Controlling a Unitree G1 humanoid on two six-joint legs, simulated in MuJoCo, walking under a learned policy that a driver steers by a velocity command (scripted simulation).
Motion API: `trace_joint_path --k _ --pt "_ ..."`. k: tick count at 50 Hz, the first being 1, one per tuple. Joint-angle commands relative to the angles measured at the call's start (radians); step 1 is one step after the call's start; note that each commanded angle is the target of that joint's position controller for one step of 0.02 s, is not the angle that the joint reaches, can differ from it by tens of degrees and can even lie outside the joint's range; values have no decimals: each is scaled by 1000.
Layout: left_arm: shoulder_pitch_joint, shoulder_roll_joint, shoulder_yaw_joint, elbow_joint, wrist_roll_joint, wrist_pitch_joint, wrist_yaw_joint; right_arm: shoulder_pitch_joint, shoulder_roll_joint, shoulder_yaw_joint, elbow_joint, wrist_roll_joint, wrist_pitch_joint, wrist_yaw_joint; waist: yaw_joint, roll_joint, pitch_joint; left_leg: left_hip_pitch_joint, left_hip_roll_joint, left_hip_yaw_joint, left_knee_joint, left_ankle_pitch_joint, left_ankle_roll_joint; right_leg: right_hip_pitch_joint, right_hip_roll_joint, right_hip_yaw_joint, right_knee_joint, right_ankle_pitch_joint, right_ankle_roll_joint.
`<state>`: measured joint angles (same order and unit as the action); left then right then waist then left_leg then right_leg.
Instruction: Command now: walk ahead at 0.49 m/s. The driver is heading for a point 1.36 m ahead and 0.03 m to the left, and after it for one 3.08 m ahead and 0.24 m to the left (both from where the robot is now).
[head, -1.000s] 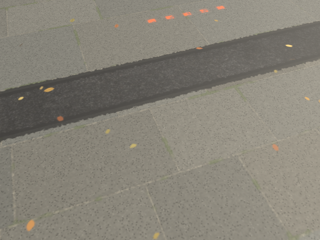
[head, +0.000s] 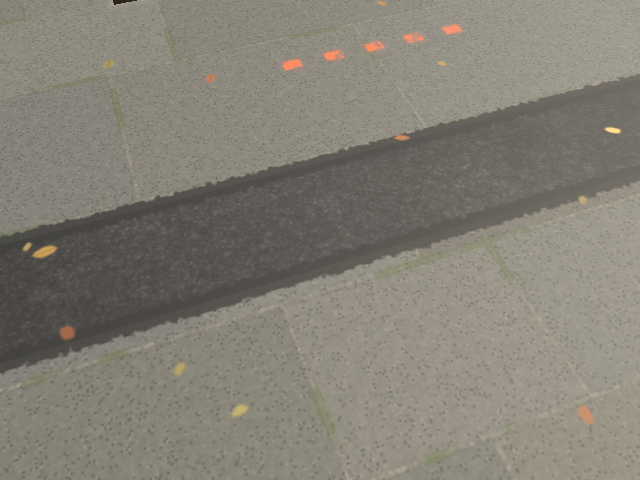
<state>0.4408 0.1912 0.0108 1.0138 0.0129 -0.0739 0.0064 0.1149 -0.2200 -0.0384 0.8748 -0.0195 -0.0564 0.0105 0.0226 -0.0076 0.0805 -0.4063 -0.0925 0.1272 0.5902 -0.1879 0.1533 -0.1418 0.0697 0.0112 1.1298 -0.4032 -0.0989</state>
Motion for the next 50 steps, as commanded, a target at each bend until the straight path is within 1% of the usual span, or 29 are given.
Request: trace_joint_path --k 1,2,3,4,6,9,14,17,19,21,22,23,24,25,26,27,28,29,30,31,32,33,35,38,40,42,45,48,50 --pt "-48 131 33 -97 12 -16 -11 140 -74 -25 23 9 -12 5 -40 -25 -16 298 385 -580 -431 -200 167 -446 -107 56 190 101 -16" --pt "-45 112 31 -95 20 -4 -15 151 -53 -15 39 6 -25 1 -10 -30 -5 223 347 -496 -440 -88 137 -388 -132 61 135 110 -7" --pt "-22 79 24 -87 25 10 -22 165 -40 -9 58 6 -34 -2 13 -10 -9 176 320 -429 -456 -24 117 -338 -144 54 93 115 6" --pt "-21 61 22 -85 26 18 -26 194 -44 -8 76 7 -45 -3 19 3 -8 160 305 -387 -463 46 112 -326 -147 40 66 123 15" --pt "-75 59 22 -105 25 29 -31 235 -71 -11 101 11 -56 -2 22 22 6 158 281 -315 -487 104 105 -376 -167 14 -2 177 33" --pt "-232 75 25 -156 21 35 -35 295 -84 -9 122 14 -54 0 -11 29 36 214 252 -257 -510 178 76 -492 -189 -23 -143 308 57" --pt "-416 59 15 -206 8 32 -39 402 -78 2 154 15 -51 -7 -74 59 28 339 230 -200 -477 345 16 -508 -156 -73 -382 449 72" --pt "-500 61 12 -229 8 30 -37 454 -79 6 174 5 -46 -17 -102 69 32 454 252 -200 -438 434 24 -527 -130 -88 -469 426 63" --pt "-538 66 13 -246 8 24 -37 469 -88 5 186 -4 -43 -24 -106 75 36 528 281 -205 -401 500 40 -533 -115 -90 -510 371 47" --pt "-521 76 17 -249 7 15 -34 447 -101 2 191 -9 -41 -30 -77 82 30 561 302 -196 -343 632 40 -471 -92 -95 -559 291 18" --pt "-466 85 23 -234 8 10 -29 424 -109 1 189 -8 -41 -32 -45 90 5 552 301 -182 -281 770 27 -377 -64 -106 -585 248 -1" --pt "-359 101 33 -198 9 4 -21 409 -119 -2 191 -7 -40 -32 0 95 -49 541 294 -172 -167 881 15 -244 -31 -114 -617 228 -23" --pt "-184 126 48 -139 16 -6 -11 386 -122 -1 187 0 -38 -30 76 74 -135 469 262 -141 15 853 -3 -26 -23 -112 -679 280 -53" --pt "-1 198 72 -97 42 -14 2 367 -99 8 156 11 -43 -26 142 17 -253 255 223 -116 280 555 -19 251 -199 72 -679 211 -106" --pt "68 292 97 -85 55 -9 1 489 12 28 141 49 -41 -16 94 -216 -392 -122 36 -48 684 -209 -70 540 -508 567 -742 187 -267" --pt "16 227 89 -83 10 4 -12 430 -107 -5 154 20 -40 -21 92 -65 -349 -220 49 -178 771 -293 -53 463 -473 648 -829 144 -259" --pt "-101 186 75 -95 -1 2 -16 337 -103 -9 115 15 -44 -18 42 -55 -182 -256 102 -186 740 -195 -49 308 -434 471 -861 168 -222" --pt "-159 130 63 -100 2 -7 -21 286 -86 -7 103 12 -47 -14 18 -16 -109 -226 133 -181 686 -133 -52 182 -391 370 -900 268 -192" --pt "-172 99 54 -90 3 -14 -19 271 -72 -10 103 2 -37 -10 -12 -15 -66 -184 157 -178 635 -110 -58 95 -344 287 -922 335 -155" --pt "-168 65 42 -71 2 -19 -15 288 -48 -6 105 -12 -21 -3 -42 -33 -55 -133 170 -174 592 -98 -70 31 -306 221 -942 375 -126" --pt "-143 59 39 -55 2 -26 -13 299 -27 -5 109 -16 -9 4 -53 -40 -57 -106 169 -164 571 -90 -79 8 -292 188 -953 416 -119" --pt "-112 69 40 -39 -1 -34 -12 294 -19 -5 106 -19 -1 10 -60 -39 -55 -109 169 -151 555 -81 -86 1 -283 164 -960 464 -120" --pt "-74 100 45 -19 -4 -41 -11 234 -20 -7 82 -20 10 17 -65 -44 -31 -160 183 -131 505 -30 -100 -10 -269 121 -987 485 -121" --pt "-20 101 40 -2 -3 -38 -11 82 -33 -5 30 -15 15 20 -37 -48 9 -242 199 -102 371 83 -120 6 -246 82 -1014 512 -110" --pt "10 98 35 6 -4 -37 -11 -5 -27 1 2 -7 13 21 -17 -50 19 -234 191 -83 248 146 -126 19 -231 55 -1016 546 -97" --pt "50 105 34 18 -3 -38 -8 -75 -19 9 -18 -2 11 21 5 -56 21 -214 175 -65 151 189 -123 55 -234 42 -1013 575 -90" --pt "104 111 33 39 4 -33 -1 -154 -29 10 -44 0 8 18 30 -62 32 -224 156 -54 64 185 -107 155 -262 43 -991 607 -97" --pt "114 122 37 54 14 -27 10 -184 -45 4 -65 -1 -2 16 24 -59 41 -217 142 -56 4 100 -74 251 -301 47 -936 700 -100" --pt "81 136 41 54 16 -24 14 -104 -57 -6 -45 -2 -13 9 -22 -66 2 -74 96 -34 -47 23 -41 257 -298 20 -824 918 -78"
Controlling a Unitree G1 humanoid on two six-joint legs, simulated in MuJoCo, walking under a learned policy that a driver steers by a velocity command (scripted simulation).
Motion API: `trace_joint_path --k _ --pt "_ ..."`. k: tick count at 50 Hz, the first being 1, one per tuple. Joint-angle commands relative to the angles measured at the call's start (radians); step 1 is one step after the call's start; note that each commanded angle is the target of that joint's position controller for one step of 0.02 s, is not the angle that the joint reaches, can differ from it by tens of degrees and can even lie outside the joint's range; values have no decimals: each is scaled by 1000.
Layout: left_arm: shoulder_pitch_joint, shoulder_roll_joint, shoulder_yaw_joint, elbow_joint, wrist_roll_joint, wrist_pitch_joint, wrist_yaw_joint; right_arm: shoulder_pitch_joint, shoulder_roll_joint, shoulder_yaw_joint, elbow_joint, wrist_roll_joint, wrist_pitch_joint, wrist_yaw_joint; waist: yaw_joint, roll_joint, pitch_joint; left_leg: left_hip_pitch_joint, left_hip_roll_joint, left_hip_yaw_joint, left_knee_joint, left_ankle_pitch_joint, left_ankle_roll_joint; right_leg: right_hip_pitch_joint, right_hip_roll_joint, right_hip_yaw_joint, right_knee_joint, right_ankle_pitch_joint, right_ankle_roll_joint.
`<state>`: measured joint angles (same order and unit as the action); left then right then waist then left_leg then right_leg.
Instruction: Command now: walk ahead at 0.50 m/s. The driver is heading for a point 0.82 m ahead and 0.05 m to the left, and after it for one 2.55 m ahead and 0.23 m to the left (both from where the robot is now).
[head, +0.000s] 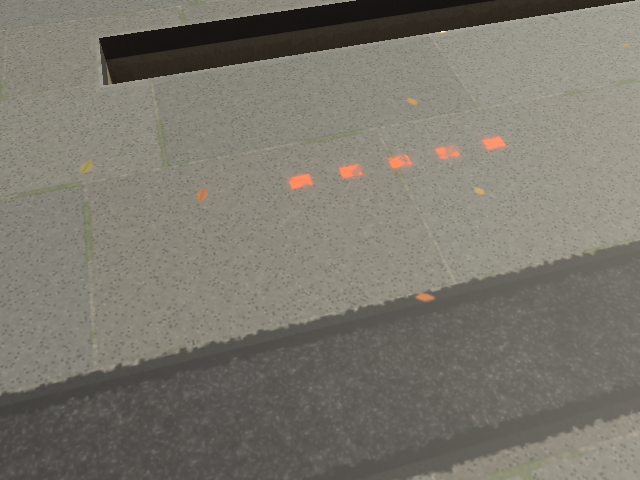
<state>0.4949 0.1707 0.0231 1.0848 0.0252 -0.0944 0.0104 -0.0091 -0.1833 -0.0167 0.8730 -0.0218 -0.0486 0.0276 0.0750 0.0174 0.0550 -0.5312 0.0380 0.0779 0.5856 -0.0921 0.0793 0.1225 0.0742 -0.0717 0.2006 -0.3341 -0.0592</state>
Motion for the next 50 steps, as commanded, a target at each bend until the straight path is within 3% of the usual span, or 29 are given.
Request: trace_joint_path --k 1,2,3,4,5,6,7,9,12,15,20,25,28,29,30,31,32,33,34,35,36,38,41,46,50 --pt "12 164 31 -16 2 0 10 139 -106 -38 -3 -1 -28 -15 -123 -84 -32 195 -70 31 -87 -73 53 -22 -283 84 241 945 -104" --pt "-1 157 27 -22 -4 1 7 315 -137 -55 57 -13 -38 -26 -191 -53 -126 428 -57 10 -123 -40 83 -122 -241 49 440 876 -84" --pt "6 111 13 -61 -24 -1 1 488 -228 -80 86 -39 -45 -38 -235 58 -260 715 184 -275 -141 -131 154 -378 -173 2 759 524 -53" --pt "108 57 10 -59 -45 1 -5 510 -286 -96 92 -33 -35 -29 -187 227 -351 875 406 -722 -269 -142 283 -670 6 8 1075 -210 -27" --pt "16 138 33 -63 -17 7 -2 420 -232 -87 84 5 -25 -22 -162 71 -240 770 346 -679 -308 -217 247 -754 -58 124 1127 -144 -43" --pt "-68 129 34 -92 -13 2 -8 319 -174 -70 67 13 -27 -18 -129 40 -108 620 313 -531 -339 -189 214 -770 -98 120 1090 -43 -45" --pt "-105 110 33 -97 -11 1 -11 269 -125 -58 62 9 -34 -15 -101 8 -53 512 265 -435 -376 -102 180 -732 -131 116 1033 19 -42" --pt "-86 78 31 -89 11 25 -21 271 -69 -40 88 10 -46 -22 -50 33 -27 394 193 -302 -414 8 133 -641 -160 108 956 54 -21" --pt "-124 64 33 -106 15 49 -34 353 -98 -42 126 14 -64 -27 -35 33 -14 374 169 -230 -441 114 135 -657 -165 79 899 96 4" --pt "-263 77 34 -154 12 59 -38 410 -113 -40 142 13 -63 -29 -57 33 28 396 153 -194 -479 114 131 -760 -187 58 795 201 27" --pt "-450 66 20 -215 -2 55 -40 500 -107 -32 164 11 -61 -31 -105 40 49 468 134 -142 -476 219 110 -773 -165 18 554 324 38" --pt "-565 77 17 -261 -4 45 -38 571 -113 -32 195 -1 -54 -43 -136 50 68 619 176 -133 -422 331 124 -782 -134 -1 423 288 5" --pt "-520 92 25 -260 -5 31 -32 539 -131 -38 200 -7 -51 -51 -94 56 48 658 192 -110 -318 558 106 -667 -93 -20 355 182 -40" --pt "-438 103 34 -235 -4 25 -25 523 -141 -41 199 -7 -50 -52 -59 62 5 651 184 -97 -223 692 93 -554 -59 -34 331 154 -59" --pt "-283 118 46 -181 0 16 -17 503 -145 -42 198 -2 -46 -49 8 38 -71 613 151 -66 -51 733 74 -370 -28 -51 263 193 -83" --pt "-102 172 67 -130 20 6 -6 492 -128 -35 180 7 -48 -46 71 3 -176 437 113 -43 181 533 54 -101 -128 60 259 180 -125" --pt "28 290 96 -119 43 5 -1 576 -32 -14 146 48 -49 -34 60 -201 -335 86 -37 28 588 -17 2 218 -448 520 209 87 -254" --pt "-24 268 95 -118 6 23 -12 563 -100 -37 158 28 -47 -33 41 -162 -349 -50 -104 -92 742 -416 12 184 -495 757 71 57 -291" --pt "-152 222 81 -135 -14 27 -16 468 -118 -47 131 14 -43 -32 -11 -95 -169 -117 -30 -125 756 -329 21 29 -451 586 55 -6 -253" --pt "-228 153 63 -149 -16 21 -21 407 -104 -44 114 9 -48 -27 -32 -50 -78 -100 6 -124 698 -249 21 -115 -408 471 10 38 -221" --pt "-255 115 51 -144 -13 14 -21 391 -84 -44 115 5 -42 -24 -65 -48 -25 -55 36 -120 632 -209 17 -214 -356 377 -22 100 -179" --pt "-231 75 36 -115 -14 1 -13 425 -48 -40 125 -17 -16 -13 -107 -74 -10 32 55 -109 561 -177 -4 -309 -295 261 -50 210 -140" --pt "-154 118 42 -84 -14 -15 -10 362 -50 -43 97 -18 5 -3 -115 -68 2 -24 67 -80 502 -113 -28 -304 -275 199 -75 321 -153" --pt "-63 118 33 -64 -15 -13 -10 137 -60 -38 19 -6 9 1 -69 -68 45 -130 77 -44 262 44 -61 -233 -249 144 -101 398 -143" --pt "3 128 32 -43 -10 -15 -4 27 -47 -25 -15 3 5 2 -34 -81 48 -110 43 -10 98 102 -46 -134 -259 91 -91 478 -133"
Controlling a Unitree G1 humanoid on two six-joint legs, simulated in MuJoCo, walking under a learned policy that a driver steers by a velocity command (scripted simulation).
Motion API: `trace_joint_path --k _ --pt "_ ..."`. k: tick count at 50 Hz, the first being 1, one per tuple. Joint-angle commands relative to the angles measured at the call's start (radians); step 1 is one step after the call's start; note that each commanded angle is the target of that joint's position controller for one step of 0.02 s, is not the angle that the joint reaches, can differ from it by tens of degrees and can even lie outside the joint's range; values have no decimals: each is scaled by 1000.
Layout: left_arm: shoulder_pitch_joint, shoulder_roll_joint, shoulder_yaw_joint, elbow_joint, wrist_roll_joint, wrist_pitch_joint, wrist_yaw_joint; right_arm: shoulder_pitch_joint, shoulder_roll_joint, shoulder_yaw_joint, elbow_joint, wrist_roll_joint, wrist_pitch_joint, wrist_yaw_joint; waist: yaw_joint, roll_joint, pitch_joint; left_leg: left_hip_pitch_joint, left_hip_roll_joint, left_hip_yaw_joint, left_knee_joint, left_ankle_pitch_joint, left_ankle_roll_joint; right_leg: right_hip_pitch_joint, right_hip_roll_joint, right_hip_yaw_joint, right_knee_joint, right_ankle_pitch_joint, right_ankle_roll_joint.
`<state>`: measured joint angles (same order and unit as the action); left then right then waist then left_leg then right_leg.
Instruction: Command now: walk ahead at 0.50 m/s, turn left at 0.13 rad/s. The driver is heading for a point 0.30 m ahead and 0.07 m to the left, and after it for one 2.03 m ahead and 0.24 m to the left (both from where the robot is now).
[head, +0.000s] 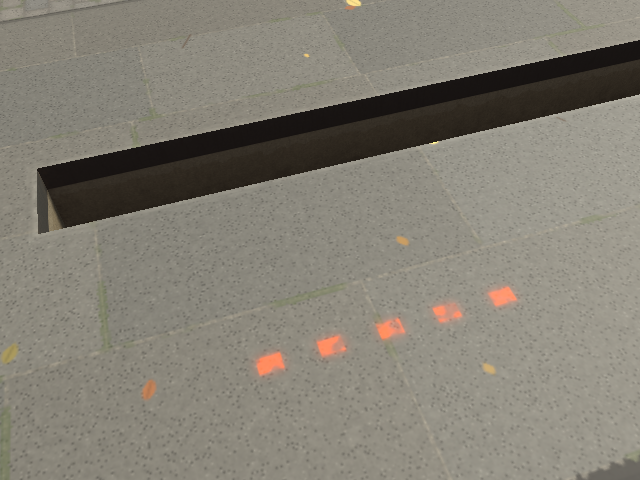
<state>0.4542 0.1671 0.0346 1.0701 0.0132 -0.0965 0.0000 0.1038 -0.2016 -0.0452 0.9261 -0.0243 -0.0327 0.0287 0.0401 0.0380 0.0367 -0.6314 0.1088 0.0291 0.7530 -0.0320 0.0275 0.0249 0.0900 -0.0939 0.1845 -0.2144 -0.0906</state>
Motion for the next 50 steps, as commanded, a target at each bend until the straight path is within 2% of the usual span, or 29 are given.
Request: trace_joint_path --k 1,3,5,6,7,8,9,10,11,12,13,14,15,17,20,24,27,31,34,37,39,40,41,42,43,45,46,48,50 --pt "59 130 20 -21 6 -13 10 -108 -31 4 -76 6 -12 1 8 -102 73 -12 -36 43 -92 36 17 -5 -286 99 -70 374 -101" --pt "77 129 20 -9 13 -11 19 -141 -38 3 -94 5 -16 2 11 -100 86 -18 -49 40 -129 -2 44 61 -315 75 -48 419 -97" --pt "64 137 24 -4 17 -9 28 -130 -44 -1 -100 2 -22 2 -7 -99 83 24 -73 54 -166 -71 80 107 -332 37 12 554 -83" --pt "44 140 24 -5 19 -7 33 -90 -44 -4 -89 -2 -27 -2 -30 -102 68 90 -105 75 -183 -106 99 110 -328 8 91 750 -68" --pt "29 153 28 -8 20 -3 36 -8 -55 -12 -63 -6 -34 -8 -61 -110 22 183 -150 102 -196 -133 118 113 -319 -13 222 931 -55" --pt "9 165 31 -14 14 4 39 133 -70 -24 -15 -11 -46 -13 -116 -98 -52 328 -191 119 -264 -72 137 90 -289 -39 417 971 -32" --pt "-3 170 29 -34 -1 4 42 262 -120 -43 18 -32 -57 -19 -169 -81 -136 555 -120 29 -287 84 176 -74 -258 -61 654 760 1" --pt "43 98 15 -92 -37 0 35 337 -249 -76 3 -45 -57 -28 -153 123 -295 895 206 -375 -225 525 331 -426 -115 -102 1084 98 57" --pt "48 140 28 -104 -30 1 32 331 -257 -79 2 9 -41 -22 -129 108 -412 958 309 -617 -301 848 437 -556 -12 56 1266 -361 70" --pt "-25 143 31 -125 -12 6 30 245 -240 -74 -14 30 -32 -21 -94 19 -302 836 263 -459 -310 829 405 -604 -91 124 1267 -274 69" --pt "-89 132 28 -143 -5 4 28 173 -178 -59 -28 30 -29 -23 -82 -15 -174 698 210 -370 -353 758 360 -626 -120 122 1202 -217 73" --pt "-112 132 33 -149 5 11 29 137 -138 -48 -33 29 -23 -27 -54 -45 -93 587 150 -305 -394 680 307 -608 -143 123 1129 -189 79" --pt "-110 132 35 -158 22 31 28 126 -114 -40 -33 35 -19 -34 -27 -36 -64 503 102 -263 -418 642 276 -570 -155 125 1067 -174 91" --pt "-90 108 34 -169 26 69 27 137 -130 -40 -38 23 -19 -34 -2 -25 -87 436 67 -230 -425 662 257 -513 -141 115 1004 -152 110" --pt "-127 111 34 -199 21 92 28 156 -181 -53 -55 14 -16 -32 -1 -6 -121 416 42 -227 -426 633 241 -529 -135 110 936 -95 130" --pt "-252 147 41 -254 18 113 31 203 -190 -58 -74 17 7 -39 -43 30 -111 450 29 -305 -445 374 196 -609 -144 131 860 -39 147" --pt "-321 159 42 -287 13 122 34 236 -202 -65 -85 15 22 -46 -68 41 -91 504 38 -383 -451 220 190 -664 -140 156 810 -42 152" --pt "-347 159 36 -306 6 120 39 253 -201 -67 -100 6 31 -51 -80 53 -78 553 45 -426 -427 210 203 -653 -121 165 726 -89 140" --pt "-325 150 26 -302 -3 116 41 246 -181 -55 -104 -4 33 -53 -81 59 -92 549 51 -400 -397 331 209 -548 -108 143 649 -134 118" --pt "-290 132 13 -286 -12 115 41 204 -143 -28 -102 -10 35 -55 -70 61 -105 498 45 -364 -376 383 187 -353 -96 117 473 -161 90" --pt "-228 105 1 -251 -12 110 41 176 -135 -10 -91 5 39 -63 -26 40 -85 440 19 -337 -359 252 129 -162 -90 110 163 32 72" --pt "-240 139 4 -251 0 100 45 200 -127 -4 -89 3 36 -65 -51 -6 -72 394 -10 -329 -348 108 80 -88 -152 211 88 134 58" --pt "-249 226 14 -270 14 89 46 245 -121 -3 -100 -1 34 -68 -90 -162 -89 345 -88 -244 -234 -148 44 -43 -334 416 87 388 19" --pt "-304 253 13 -278 3 91 34 259 -135 -9 -82 17 47 -72 -114 -211 -56 375 -168 -152 -265 -340 24 -170 -411 467 131 594 -111" --pt "-301 234 14 -275 -1 89 20 232 -162 -11 -73 6 53 -79 -94 -211 -46 418 -156 -122 -251 -345 16 -210 -396 487 136 594 -137" --pt "-278 250 23 -268 -2 92 11 148 -172 -20 -86 14 53 -76 -63 -217 -43 382 -188 -95 -200 -332 2 -184 -311 463 146 472 -100" --pt "-250 269 32 -264 -4 94 16 122 -179 -24 -96 16 56 -71 -47 -232 -40 330 -197 -85 -138 -373 -8 -157 -305 481 146 473 -105" --pt "-190 286 48 -246 -8 101 20 96 -166 -25 -108 18 60 -67 -26 -191 -55 232 -200 -84 31 -476 -34 -101 -314 513 145 503 -141" --pt "-192 284 60 -247 -10 111 23 85 -147 -22 -119 16 62 -69 -34 -148 -68 190 -182 -93 120 -475 -55 -97 -291 503 150 477 -145"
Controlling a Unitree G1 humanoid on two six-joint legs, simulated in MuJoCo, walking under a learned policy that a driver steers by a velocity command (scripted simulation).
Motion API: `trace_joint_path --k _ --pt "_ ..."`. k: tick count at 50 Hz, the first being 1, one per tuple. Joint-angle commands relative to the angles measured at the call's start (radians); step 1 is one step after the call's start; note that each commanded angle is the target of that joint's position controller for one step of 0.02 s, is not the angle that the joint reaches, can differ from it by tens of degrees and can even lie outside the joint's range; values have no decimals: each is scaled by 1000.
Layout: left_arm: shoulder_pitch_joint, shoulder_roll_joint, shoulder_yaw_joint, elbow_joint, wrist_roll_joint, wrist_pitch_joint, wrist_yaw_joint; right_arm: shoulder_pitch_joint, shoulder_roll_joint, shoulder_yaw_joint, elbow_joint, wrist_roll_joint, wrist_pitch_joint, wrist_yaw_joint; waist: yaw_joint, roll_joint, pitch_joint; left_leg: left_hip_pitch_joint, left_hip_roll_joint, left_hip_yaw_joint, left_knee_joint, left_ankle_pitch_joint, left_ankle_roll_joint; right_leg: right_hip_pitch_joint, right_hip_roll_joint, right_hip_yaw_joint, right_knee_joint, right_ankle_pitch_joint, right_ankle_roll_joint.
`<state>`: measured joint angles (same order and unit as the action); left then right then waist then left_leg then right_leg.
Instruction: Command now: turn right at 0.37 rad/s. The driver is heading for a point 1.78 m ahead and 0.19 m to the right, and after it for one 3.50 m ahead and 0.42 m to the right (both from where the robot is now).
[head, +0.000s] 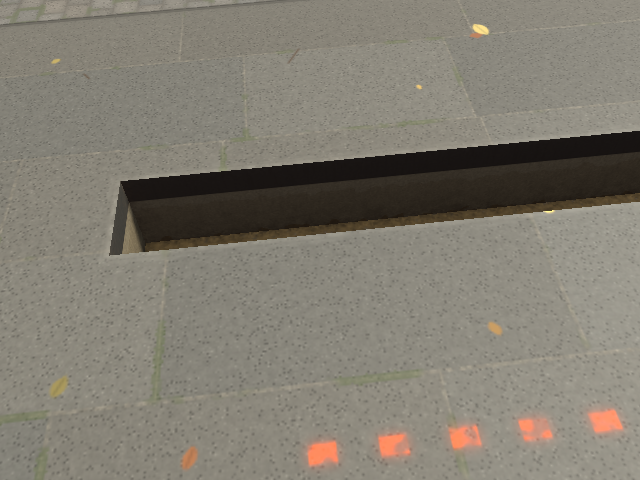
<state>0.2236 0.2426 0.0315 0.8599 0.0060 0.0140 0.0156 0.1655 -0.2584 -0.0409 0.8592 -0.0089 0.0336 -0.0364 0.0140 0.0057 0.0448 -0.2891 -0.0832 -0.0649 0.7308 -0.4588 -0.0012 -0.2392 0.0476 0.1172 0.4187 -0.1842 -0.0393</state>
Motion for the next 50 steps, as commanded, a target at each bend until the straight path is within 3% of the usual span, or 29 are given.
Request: trace_joint_path --k 1,7,10,11,12,13,14,15,16,17,19,21,24,27,31,33,34,35,36,37,39,40,42,46,50 --pt "29 202 67 -41 -1 6 7 14 -84 -24 -58 2 -5 -6 -9 -118 -80 -161 17 2 139 -41 -33 163 -231 286 -84 416 -190" --pt "-5 213 89 -60 9 27 -10 18 -90 -14 -90 13 -15 -6 -3 -170 -124 -37 2 13 -60 6 -20 99 -186 350 -84 295 -156" --pt "-81 211 91 -87 0 40 -18 134 -103 -16 -65 8 -27 -17 -71 -154 -116 193 -1 26 -390 188 11 -47 -116 345 -41 115 -68" --pt "-59 166 80 -99 -5 37 -17 135 -179 -32 -68 -7 -31 -27 -51 -25 -99 271 145 -122 -518 120 44 -170 -38 276 60 -95 -7" --pt "-10 96 63 -118 -12 30 -13 61 -286 -50 -111 -16 -26 -27 -14 230 -88 274 423 -426 -594 81 137 -318 131 57 286 -326 39" --pt "-17 190 82 -98 20 32 -3 26 -267 -48 -117 -30 -21 -18 -14 147 -51 102 481 -411 -558 184 218 -284 62 15 489 -378 42" --pt "-3 206 91 -83 18 35 -7 -14 -192 -27 -134 -27 -23 -12 19 90 -21 41 433 -341 -539 267 225 -241 40 18 587 -336 34" --pt "24 194 91 -62 20 41 -13 -57 -144 -14 -142 -19 -26 -9 43 73 9 22 362 -232 -521 325 198 -236 30 5 658 -277 35" --pt "46 187 91 -52 21 49 -23 -76 -132 -9 -153 -17 -29 -11 54 104 4 57 308 -153 -505 373 172 -252 28 -10 705 -231 41" --pt "57 183 89 -47 20 53 -32 -64 -134 -9 -157 -16 -32 -15 44 137 -3 95 289 -104 -483 476 172 -274 26 -31 738 -220 54" --pt "17 175 81 -61 16 57 -43 7 -143 -12 -143 -15 -33 -14 7 124 -19 186 291 -63 -447 604 186 -311 15 -56 715 -218 79" --pt "-33 164 73 -85 13 59 -50 73 -156 -19 -126 -13 -34 -13 -31 122 -30 281 320 -61 -426 660 207 -344 2 -66 653 -228 95" --pt "-71 152 65 -111 8 66 -59 107 -171 -29 -116 -16 -33 -9 -53 141 -39 327 354 -47 -410 684 221 -325 -16 -88 557 -254 97" --pt "-94 131 53 -134 2 67 -64 98 -180 -34 -116 -19 -35 3 -57 151 -45 277 362 -7 -390 700 219 -222 -29 -122 437 -274 78" --pt "-64 111 39 -135 -7 58 -47 88 -190 -36 -98 -18 -33 23 -43 179 -71 209 351 -2 -331 781 213 -54 2 -157 233 -266 32" --pt "5 85 24 -101 7 43 -30 54 -161 -22 -86 -3 -26 31 18 128 -74 122 310 24 -270 711 147 139 -10 -153 -127 23 7" --pt "29 119 23 -88 31 27 -17 89 -99 -1 -82 1 -29 36 9 24 -125 7 266 51 -216 534 78 328 -139 -11 -214 126 -5" --pt "-12 182 19 -107 32 12 -7 149 4 30 -101 1 -31 46 -45 -202 -134 -108 161 114 -170 37 17 370 -404 223 -171 476 -76" --pt "-18 156 16 -88 17 5 4 114 -64 14 -65 4 -8 33 8 -172 -108 20 152 52 -97 -99 14 181 -411 146 -134 482 -174" --pt "-79 136 6 -96 20 -1 6 101 -106 1 -67 12 3 33 -18 -154 -57 -3 125 35 -43 -87 18 163 -368 104 -141 435 -179" --pt "-120 153 7 -95 14 0 19 103 -148 -21 -46 9 8 37 -28 -160 -13 -70 97 27 71 -28 14 160 -302 17 -137 432 -138" --pt "-108 166 12 -91 6 2 25 132 -152 -28 -30 -1 10 39 -30 -162 -22 -86 86 31 142 -17 8 171 -294 -17 -120 505 -139" --pt "-89 163 16 -94 0 10 25 163 -132 -32 -12 -4 15 39 -26 -122 -41 -118 75 38 277 -23 -10 180 -306 -52 -105 534 -157" --pt "-91 136 18 -95 12 13 31 116 -108 -38 -36 -3 32 48 -11 -131 -5 -174 93 60 286 10 -37 158 -313 -78 -138 304 -177" --pt "-73 149 30 -83 19 6 28 82 -81 -33 -70 -6 37 61 1 -133 -24 -143 107 87 155 -2 -28 172 -338 -91 -112 275 -190"
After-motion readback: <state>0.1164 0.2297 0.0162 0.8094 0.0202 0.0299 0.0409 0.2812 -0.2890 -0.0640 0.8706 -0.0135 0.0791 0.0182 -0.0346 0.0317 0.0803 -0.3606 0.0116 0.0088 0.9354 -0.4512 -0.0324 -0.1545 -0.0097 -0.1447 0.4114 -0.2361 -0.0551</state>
